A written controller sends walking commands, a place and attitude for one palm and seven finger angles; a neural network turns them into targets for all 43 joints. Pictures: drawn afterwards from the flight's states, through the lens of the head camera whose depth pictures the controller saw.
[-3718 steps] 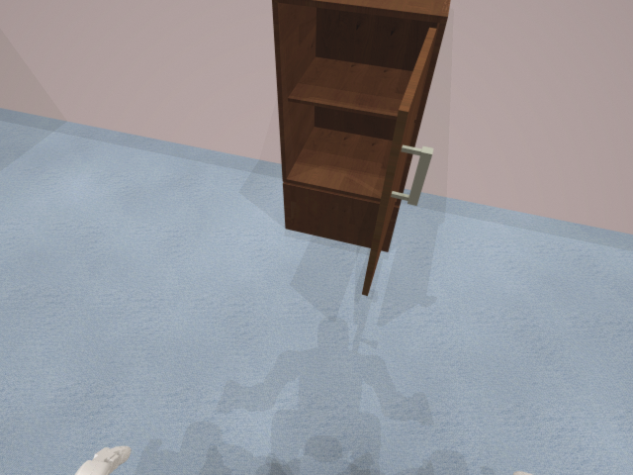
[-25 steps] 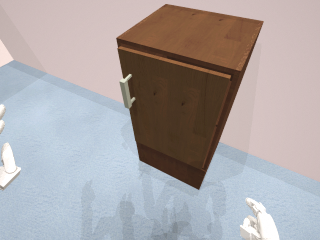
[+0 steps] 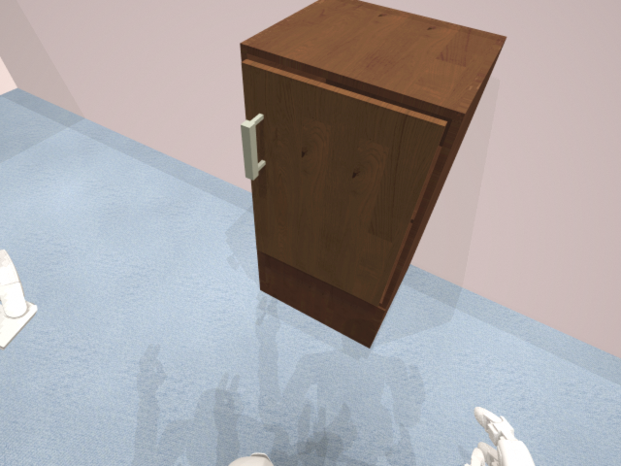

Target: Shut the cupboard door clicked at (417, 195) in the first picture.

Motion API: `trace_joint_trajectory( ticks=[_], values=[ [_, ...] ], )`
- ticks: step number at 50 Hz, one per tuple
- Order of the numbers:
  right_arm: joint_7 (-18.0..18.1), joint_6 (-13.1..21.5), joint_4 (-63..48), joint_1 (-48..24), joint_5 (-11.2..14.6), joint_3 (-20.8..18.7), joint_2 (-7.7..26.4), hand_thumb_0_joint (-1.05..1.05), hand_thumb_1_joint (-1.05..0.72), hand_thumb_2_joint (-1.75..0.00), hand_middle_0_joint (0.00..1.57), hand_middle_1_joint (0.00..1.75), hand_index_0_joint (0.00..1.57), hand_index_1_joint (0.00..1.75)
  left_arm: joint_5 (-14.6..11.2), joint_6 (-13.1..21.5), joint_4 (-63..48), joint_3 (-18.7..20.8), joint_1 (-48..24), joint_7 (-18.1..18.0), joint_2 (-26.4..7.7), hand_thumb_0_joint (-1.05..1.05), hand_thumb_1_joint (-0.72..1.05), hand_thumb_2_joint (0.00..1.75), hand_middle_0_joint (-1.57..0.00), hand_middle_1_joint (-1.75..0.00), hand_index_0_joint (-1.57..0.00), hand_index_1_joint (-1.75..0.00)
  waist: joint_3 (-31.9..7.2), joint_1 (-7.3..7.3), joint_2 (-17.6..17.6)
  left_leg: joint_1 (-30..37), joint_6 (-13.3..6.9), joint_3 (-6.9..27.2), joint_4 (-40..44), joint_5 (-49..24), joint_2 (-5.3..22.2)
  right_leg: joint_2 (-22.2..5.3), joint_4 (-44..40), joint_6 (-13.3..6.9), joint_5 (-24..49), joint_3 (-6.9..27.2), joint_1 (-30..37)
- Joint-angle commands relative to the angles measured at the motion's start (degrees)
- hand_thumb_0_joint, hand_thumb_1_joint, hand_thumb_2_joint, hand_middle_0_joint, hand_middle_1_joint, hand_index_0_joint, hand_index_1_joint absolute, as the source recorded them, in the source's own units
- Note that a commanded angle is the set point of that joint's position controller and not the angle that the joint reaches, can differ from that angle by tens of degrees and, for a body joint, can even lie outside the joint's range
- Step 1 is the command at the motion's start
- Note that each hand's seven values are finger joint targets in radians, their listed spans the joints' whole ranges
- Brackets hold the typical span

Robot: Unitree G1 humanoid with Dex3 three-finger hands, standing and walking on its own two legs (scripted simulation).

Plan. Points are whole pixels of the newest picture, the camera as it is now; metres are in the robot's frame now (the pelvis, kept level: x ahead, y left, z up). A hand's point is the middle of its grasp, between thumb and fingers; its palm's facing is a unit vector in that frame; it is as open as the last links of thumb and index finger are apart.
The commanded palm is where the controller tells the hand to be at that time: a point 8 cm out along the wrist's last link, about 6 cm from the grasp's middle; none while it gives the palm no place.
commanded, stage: step back with the hand held close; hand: left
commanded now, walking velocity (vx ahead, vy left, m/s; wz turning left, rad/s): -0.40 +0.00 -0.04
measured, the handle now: (255, 147) +0.75 +0.15 -0.03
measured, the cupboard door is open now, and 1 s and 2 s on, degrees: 1 1 1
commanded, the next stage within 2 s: stop stepping back and stand still in 0.48 s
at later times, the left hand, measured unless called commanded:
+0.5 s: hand out of the picture +0.11 +0.30 +0.19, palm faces +0.54 -0.74 -0.39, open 7.5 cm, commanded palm +0.03 +0.33 +0.19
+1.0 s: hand out of the picture +0.05 +0.27 +0.18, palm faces +0.42 -0.81 -0.41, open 7.4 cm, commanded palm +0.01 +0.30 +0.19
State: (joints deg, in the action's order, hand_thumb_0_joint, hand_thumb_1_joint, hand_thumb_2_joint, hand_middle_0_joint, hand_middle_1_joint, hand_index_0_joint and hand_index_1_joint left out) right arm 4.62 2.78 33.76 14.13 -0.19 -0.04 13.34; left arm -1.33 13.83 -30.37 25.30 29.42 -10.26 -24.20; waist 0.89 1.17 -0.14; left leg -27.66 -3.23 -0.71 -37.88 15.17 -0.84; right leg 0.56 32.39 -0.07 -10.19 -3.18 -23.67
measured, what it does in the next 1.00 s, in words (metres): walks backwards: right foot, then left foot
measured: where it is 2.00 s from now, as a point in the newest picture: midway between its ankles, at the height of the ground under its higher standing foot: outside the picture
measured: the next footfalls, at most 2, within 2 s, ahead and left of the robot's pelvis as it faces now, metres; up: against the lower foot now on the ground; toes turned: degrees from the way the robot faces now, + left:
right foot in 0.12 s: +0.06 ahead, -0.13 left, +0.00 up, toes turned +7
left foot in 0.44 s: +0.02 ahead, +0.10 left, +0.00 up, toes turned +1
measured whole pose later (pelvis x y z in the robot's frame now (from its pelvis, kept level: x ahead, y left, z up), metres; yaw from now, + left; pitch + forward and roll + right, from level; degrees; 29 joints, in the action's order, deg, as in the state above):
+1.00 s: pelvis -0.14 +0.01 +0.00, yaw -3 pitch -2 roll -2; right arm 4.9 3.0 39.5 20.3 0.2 -0.6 13.7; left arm -3.5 9.8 -27.6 25.2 33.5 -9.2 -25.8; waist -5.9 2.5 0.9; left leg -25.2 -2.0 -3.6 -35.4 8.4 1.9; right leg 1.0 31.1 -0.1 -27.5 -1.4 -1.8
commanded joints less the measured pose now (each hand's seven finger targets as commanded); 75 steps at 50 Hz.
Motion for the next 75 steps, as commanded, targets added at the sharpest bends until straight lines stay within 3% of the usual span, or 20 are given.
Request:
trace_joint_trajectory(
  ticks=[1, 7, 11, 14, 16, 19, 20, 22, 23, 24, 29, 35, 40, 42, 45, 48, 51, 56, 62, 75],
  values=[
    [1.01, 3.56, -9.19, -6.11, 0.56, -2.86, 8.37, 0.0, -0.9, -0.9, 0.2, 0.3, 0.2, 0.3, -0.21, 3.42, -9.74, 9.0, -1.1, -1.45, -10.95, 0.0, 0.9, 0.9, -0.2, -0.3, -0.2, -0.3, -6.01, -0.77, -9.56, -19.25, -2.87, 14.27, 22.3, 26.21, 10.4, 0.98, 6.26, 0.22, -6.88, 5.47, 21.12],
    [0.73, 5.06, -9.55, -7.86, 0.18, -4.47, 9.17, 0.0, -0.9, -0.9, 0.2, 0.3, 0.2, 0.3, 0.22, 4.14, -8.95, 13.02, 2.58, 0.2, -12.95, 0.0, 0.9, 0.9, -0.2, -0.3, -0.2, -0.3, -7.99, -1.7, -10.56, -25.15, -4.79, 14.39, 22.4, 30.56, 14.67, 3.98, 12.5, 0.23, -5.71, 7.54, 28.7],
    [0.06, 5.19, -7.81, -6.68, 0.21, -3.83, 7.15, 0.0, -0.9, -0.9, 0.2, 0.3, 0.2, 0.3, -1.38, 4.14, -12.37, 8.89, 0.01, 0.61, -10.77, 0.0, 0.9, 0.9, -0.2, -0.3, -0.2, -0.3, -7.92, -0.54, -1.93, -7.09, 0.56, 6.87, 11.29, 19.64, 7.37, -2.44, -2.45, -3.78, -11.45, 15.89, 8.97],
    [-0.41, 4.36, -5.94, -5.74, 0.03, -3.57, 5.04, 0.0, -0.9, -0.9, 0.2, 0.3, 0.2, 0.3, -1.06, 3.22, -13.64, 6.45, -3.66, -0.69, -11.84, 0.0, 0.9, 0.9, -0.2, -0.3, -0.2, -0.3, -7.84, 0.02, 7.54, 9.41, 4.8, 1.02, -8.26, 10.2, 1.5, -15.12, -17.9, -8.53, -24.15, 26.88, -10.03],
    [-0.49, 3.27, -5.17, -6.57, -0.29, -3.39, 4.36, 0.0, -0.9, -0.9, 0.2, 0.3, 0.2, 0.3, -0.39, 2.47, -12.7, 6.17, -5.87, -1.61, -12.88, 0.0, 0.9, 0.9, -0.2, -0.3, -0.2, -0.3, -6.61, 0.04, 11.76, 11.75, 4.78, 0.64, -18.81, 8.72, 0.58, -18.27, -20.75, -9.35, -19.71, 25.74, -14.08],
    [0.2, 2.66, -4.96, -6.25, -0.48, -1.96, 3.65, 0.0, -0.9, -0.9, 0.2, 0.3, 0.2, 0.3, 0.12, 2.26, -10.95, 6.17, -7.26, -1.4, -12.53, 0.0, 0.9, 0.9, -0.2, -0.3, -0.2, -0.3, -1.48, 0.71, 7.04, 13.86, 3.77, 2.25, -0.23, 6.25, 2.22, -11.31, -13.33, -4.51, -8.12, 15.55, -13.82],
    [0.67, 2.72, -4.85, -6.52, -0.05, -1.89, 4.62, 0.0, -0.9, -0.9, 0.2, 0.3, 0.2, 0.3, -0.27, 2.41, -10.79, 5.59, -7.86, -1.18, -11.96, 0.0, 0.9, 0.9, -0.2, -0.3, -0.2, -0.3, -0.03, 0.96, -0.86, 12.49, 3.31, 2.23, 10.69, 4.48, 2.82, -6.75, -7.55, -2.22, -7.26, 12.25, -12.02],
    [1.63, 4.16, -5.65, -8.68, -0.74, -3.25, 7.26, 0.0, -0.9, -0.9, 0.2, 0.3, 0.2, 0.3, 0.36, 3.52, -11.46, 6.82, -9.43, -1.1, -11.17, 0.0, 0.9, 0.9, -0.2, -0.3, -0.2, -0.3, -0.47, -0.34, -22.85, -7.33, -3.19, 19.15, 25.22, -1.14, 20.47, 3.88, 17.85, 1.55, -10.25, 4.48, 4.4],
    [1.48, 4.94, -4.61, -6.57, -1.25, -3.43, 4.6, 0.0, -0.9, -0.9, 0.2, 0.3, 0.2, 0.3, -0.12, 3.75, -9.59, 8.23, -7.92, -1.03, -11.51, 0.0, 0.9, 0.9, -0.2, -0.3, -0.2, -0.3, -4.05, -0.97, -17.07, -2.44, -4.46, 14.88, 22.23, -12.3, 21.53, 3.47, 23.62, 0.86, -15.23, 6.51, 2.97],
    [0.61, 5.72, -4.51, -6.5, -0.95, -4.27, 5.31, 0.0, -0.9, -0.9, 0.2, 0.3, 0.2, 0.3, -0.83, 4.21, -8.32, 8.48, -6.32, -0.32, -11.33, 0.0, 0.9, 0.9, -0.2, -0.3, -0.2, -0.3, -10.52, -1.02, -14.1, -2.65, -4.89, 14.14, 23.22, -1.95, 23.04, 3.6, 28.75, 0.92, -16.65, 7.28, 8.05],
    [-1.63, 6.98, -5.4, -6.38, -0.33, -4.25, 5.73, 0.0, -0.9, -0.9, 0.2, 0.3, 0.2, 0.3, -2.52, 2.55, -16.71, 4.07, -2.23, 1.2, -7.42, 0.0, 0.9, 0.9, -0.2, -0.3, -0.2, -0.3, -14.72, -1.25, -10.94, 16.28, -3.39, 8.42, 17.32, -22.84, 19.16, 3.1, 16.59, 1.67, -17.67, 2.81, 1.59],
    [-1.09, 6.97, -6.48, -5.59, -0.23, -2.35, 5.53, 0.0, -0.9, -0.9, 0.2, 0.3, 0.2, 0.3, -2.9, -0.24, -15.21, 6.61, 0.65, 0.65, -10.57, 0.0, 0.9, 0.9, -0.2, -0.3, -0.2, -0.3, -10.67, -0.48, -12.14, 12.14, 2.38, 5.01, 23.98, 11.58, 11.94, 3.66, -10.66, -0.35, -12.52, -2.43, 14.03],
    [-0.72, 3.48, -6.54, -5.05, -0.98, -1.15, 4.06, 0.0, -0.9, -0.9, 0.2, 0.3, 0.2, 0.3, -3.82, -0.47, -12.27, 13.05, 3.11, -0.18, -16.84, 0.0, 0.9, 0.9, -0.2, -0.3, -0.2, -0.3, -11.78, -0.22, 0.46, 14.32, 4.87, -1.38, 0.81, -1.11, 4.97, -13.6, -17.69, -8.89, -5.76, 11.13, 5.57],
    [-0.52, 3.56, -6.88, -5.22, 0.85, -1.6, 3.93, 0.0, -0.9, -0.9, 0.2, 0.3, 0.2, 0.3, -4.13, -1.9, -11.74, 11.06, 4.58, -0.38, -14.45, 0.0, 0.9, 0.9, -0.2, -0.3, -0.2, -0.3, -12.48, -0.34, 7.57, 11.9, 3.95, -1.78, 0.3, -4.1, 3.59, -11.22, -12.89, -7.03, 4.59, 9.93, 10.92],
    [0.36, 3.68, -5.94, -5.16, 0.83, -1.33, 4.76, 0.0, -0.9, -0.9, 0.2, 0.3, 0.2, 0.3, -3.22, -2.23, -8.54, 7.85, 2.71, -0.49, -11.83, 0.0, 0.9, 0.9, -0.2, -0.3, -0.2, -0.3, -6.49, 0.67, 1.83, 15.81, 2.77, -1.61, 5.02, -7.86, 4.02, -7.88, -10.82, -3.63, 2.91, 5.56, 5.52],
    [1.18, 4.35, -4.75, -6.24, 0.52, -1.81, 6.0, 0.0, -0.9, -0.9, 0.2, 0.3, 0.2, 0.3, -2.06, -1.24, -4.42, 4.19, -4.88, -0.07, -10.6, 0.0, 0.9, 0.9, -0.2, -0.3, -0.2, -0.3, 4.85, 1.48, -1.67, 15.58, 3.18, 1.71, 6.13, 2.79, 5.12, -6.93, -15.34, -3.9, -22.3, 5.48, -5.85],
    [1.59, 4.23, -4.75, -5.88, -0.04, -1.54, 6.29, 0.0, -0.9, -0.9, 0.2, 0.3, 0.2, 0.3, -0.96, -0.75, -2.96, 3.09, -9.19, 0.09, -10.11, 0.0, 0.9, 0.9, -0.2, -0.3, -0.2, -0.3, 10.65, 1.38, -5.26, 8.99, 3.34, 6.42, 13.71, 13.69, 6.28, -3.25, -13.19, -3.98, -27.84, 3.24, -6.07],
    [1.46, 6.49, -6.18, -5.13, -0.03, -2.02, 6.13, 0.0, -0.9, -0.9, 0.2, 0.3, 0.2, 0.3, -1.5, 1.35, -9.63, 6.01, -6.01, 0.04, -11.76, 0.0, 0.9, 0.9, -0.2, -0.3, -0.2, -0.3, 0.48, -0.74, -13.23, 5.22, 5.92, 11.69, 31.09, 23.76, 8.44, 4.61, -4.06, -1.82, -20.19, -2.19, 12.31],
    [-0.21, 6.77, -6.96, -3.82, -0.17, -2.38, 4.07, 0.0, -0.9, -0.9, 0.2, 0.3, 0.2, 0.3, -4.34, 0.98, -14.02, 12.38, 12.06, 0.54, -14.21, 0.0, 0.9, 0.9, -0.2, -0.3, -0.2, -0.3, -15.31, -0.84, -3.44, 20.04, 5.52, 0.05, 12.91, 0.62, 3.44, -1.66, -14.06, -4.73, -15.01, 4.93, 11.22],
    [1.77, 6.13, -4.63, -6.98, 0.65, -1.11, 5.12, 0.0, -0.9, -0.9, 0.2, 0.3, 0.2, 0.3, -0.86, -1.22, 0.08, -1.51, -16.74, 0.92, -7.83, 0.0, 0.9, 0.9, -0.2, -0.3, -0.2, -0.3, 4.6, 0.27, 1.2, 19.11, 2.54, 2.38, 12.41, 0.46, 5.29, -2.85, -19.29, -1.61, -13.82, 7.07, -1.65]
  ],
)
